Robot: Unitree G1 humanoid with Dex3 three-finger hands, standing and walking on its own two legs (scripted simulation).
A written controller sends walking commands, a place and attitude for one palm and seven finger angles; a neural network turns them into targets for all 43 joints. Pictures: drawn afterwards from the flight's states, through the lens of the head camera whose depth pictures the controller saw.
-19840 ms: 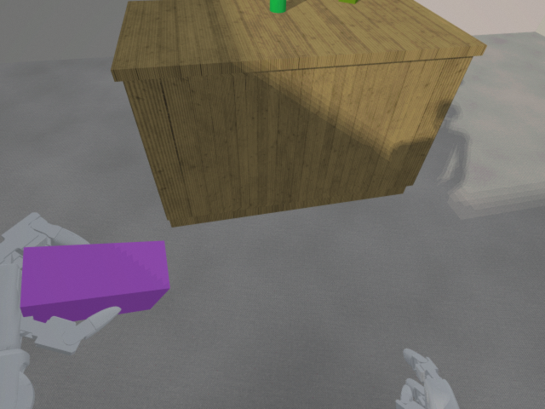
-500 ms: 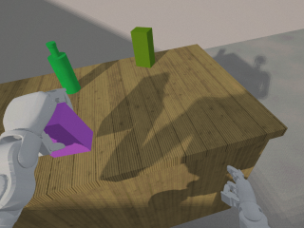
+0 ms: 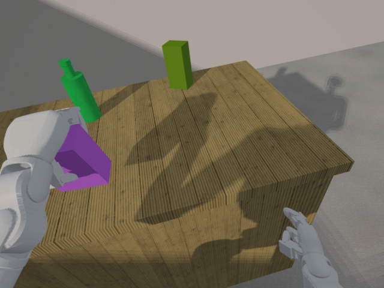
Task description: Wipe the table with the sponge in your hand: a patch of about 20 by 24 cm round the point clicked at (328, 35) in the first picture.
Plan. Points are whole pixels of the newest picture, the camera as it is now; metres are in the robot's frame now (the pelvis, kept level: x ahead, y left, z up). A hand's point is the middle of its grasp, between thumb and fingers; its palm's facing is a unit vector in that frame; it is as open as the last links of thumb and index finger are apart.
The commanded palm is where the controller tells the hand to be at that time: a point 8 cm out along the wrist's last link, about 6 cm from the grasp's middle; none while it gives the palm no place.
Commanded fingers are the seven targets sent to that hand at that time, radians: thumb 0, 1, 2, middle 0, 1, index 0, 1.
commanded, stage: turn the palm down, sponge in hand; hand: left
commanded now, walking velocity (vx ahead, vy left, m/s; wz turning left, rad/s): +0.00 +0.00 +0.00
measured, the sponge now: (76, 166) +0.25 +0.29 +0.16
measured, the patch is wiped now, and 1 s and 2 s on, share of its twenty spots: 0.00 0.00 0.00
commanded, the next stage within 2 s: move the sponge above the wiping area in 0.06 s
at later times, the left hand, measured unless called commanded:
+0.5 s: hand (62, 140) +0.26 +0.29 +0.23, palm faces +0.33 -0.05 -0.94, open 9.9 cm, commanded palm +0.20 +0.27 +0.27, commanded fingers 0.00 0.10 1.30 -1.20 -1.60 -1.20 -1.60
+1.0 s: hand (65, 145) +0.26 +0.29 +0.21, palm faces +0.29 -0.06 -0.95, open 9.9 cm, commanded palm +0.21 +0.28 +0.26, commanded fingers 0.00 0.10 1.30 -1.20 -1.60 -1.20 -1.60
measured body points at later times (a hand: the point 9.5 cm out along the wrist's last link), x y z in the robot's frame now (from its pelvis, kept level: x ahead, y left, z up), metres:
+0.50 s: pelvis +0.01 +0.01 +0.01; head -0.01 -0.04 +0.45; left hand +0.24 +0.28 +0.28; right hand +0.28 -0.18 -0.06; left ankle +0.07 +0.14 -0.73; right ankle +0.03 -0.08 -0.73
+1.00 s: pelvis +0.01 +0.01 +0.01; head -0.02 -0.04 +0.45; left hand +0.24 +0.29 +0.26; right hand +0.28 -0.17 -0.06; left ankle +0.07 +0.14 -0.73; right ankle +0.03 -0.08 -0.73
